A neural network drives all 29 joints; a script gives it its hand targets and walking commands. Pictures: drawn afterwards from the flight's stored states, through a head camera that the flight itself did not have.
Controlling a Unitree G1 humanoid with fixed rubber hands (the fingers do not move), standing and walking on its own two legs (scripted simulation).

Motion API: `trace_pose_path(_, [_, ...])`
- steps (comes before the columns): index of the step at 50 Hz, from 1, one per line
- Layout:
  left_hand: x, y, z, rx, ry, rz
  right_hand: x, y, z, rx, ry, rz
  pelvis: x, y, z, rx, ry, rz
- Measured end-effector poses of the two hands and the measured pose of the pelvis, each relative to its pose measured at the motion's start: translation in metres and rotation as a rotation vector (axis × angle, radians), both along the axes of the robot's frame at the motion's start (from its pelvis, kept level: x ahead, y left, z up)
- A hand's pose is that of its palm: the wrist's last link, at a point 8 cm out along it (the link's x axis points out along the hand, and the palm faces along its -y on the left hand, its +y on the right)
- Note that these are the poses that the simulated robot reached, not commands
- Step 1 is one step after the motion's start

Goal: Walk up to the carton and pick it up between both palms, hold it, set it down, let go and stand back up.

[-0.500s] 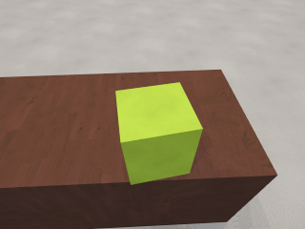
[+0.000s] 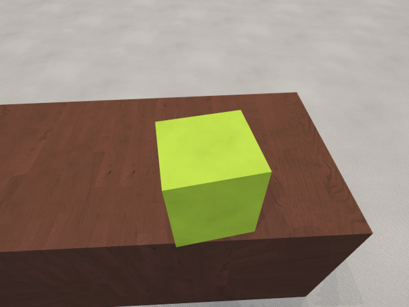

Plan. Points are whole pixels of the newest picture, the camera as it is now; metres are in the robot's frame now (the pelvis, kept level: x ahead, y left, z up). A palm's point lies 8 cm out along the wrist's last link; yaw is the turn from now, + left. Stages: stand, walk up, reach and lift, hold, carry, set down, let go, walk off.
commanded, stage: stand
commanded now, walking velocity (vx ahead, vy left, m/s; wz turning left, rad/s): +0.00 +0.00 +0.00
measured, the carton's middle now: (207, 179) +0.43 +0.01 -0.02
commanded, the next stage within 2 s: none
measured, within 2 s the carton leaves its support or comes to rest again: neither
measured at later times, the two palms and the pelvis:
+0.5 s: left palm out of the picture -0.01 +0.24 -0.14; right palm out of the picture +0.00 -0.25 -0.13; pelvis +0.00 +0.00 +0.00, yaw +0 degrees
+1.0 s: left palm out of the picture +0.01 +0.24 -0.14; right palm out of the picture +0.00 -0.24 -0.13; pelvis +0.01 +0.00 +0.00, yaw +0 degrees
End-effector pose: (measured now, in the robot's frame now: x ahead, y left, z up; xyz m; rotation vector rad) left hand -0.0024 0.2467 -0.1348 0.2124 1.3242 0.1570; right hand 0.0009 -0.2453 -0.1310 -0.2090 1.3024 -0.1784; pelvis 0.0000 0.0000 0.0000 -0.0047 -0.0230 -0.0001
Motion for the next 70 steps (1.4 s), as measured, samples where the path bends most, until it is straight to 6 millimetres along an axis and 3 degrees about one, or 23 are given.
trace_pose_path(21, [-0.007,-0.009,-0.002,-0.013,0.019,0.013,-0.005,-0.001,-0.001,0.003,0.025,-0.008,0.001,-0.004,0.000,0.000,0.002,0.000])
trace_pose_path(53, [0.011,-0.011,-0.002,-0.014,0.016,0.001,0.004,0.005,-0.003,0.012,0.032,-0.023,0.010,-0.003,0.001,0.003,0.008,-0.009])
trace_pose_path(70, [0.000,-0.013,-0.004,-0.021,0.039,0.011,-0.002,0.006,-0.003,0.013,0.042,-0.025,0.007,-0.002,0.001,0.003,0.001,-0.009])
